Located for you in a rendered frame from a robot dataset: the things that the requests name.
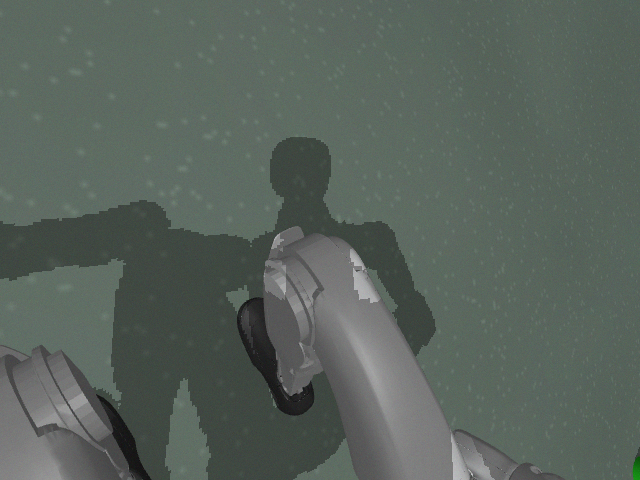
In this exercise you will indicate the left robot foot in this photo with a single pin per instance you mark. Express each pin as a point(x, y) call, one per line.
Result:
point(125, 441)

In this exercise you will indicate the right robot foot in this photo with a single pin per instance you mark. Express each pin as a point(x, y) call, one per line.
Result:
point(252, 330)

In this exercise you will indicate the right robot hand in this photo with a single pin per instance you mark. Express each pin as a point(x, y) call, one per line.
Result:
point(484, 461)

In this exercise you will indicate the right robot arm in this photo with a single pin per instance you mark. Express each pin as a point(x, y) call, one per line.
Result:
point(528, 471)

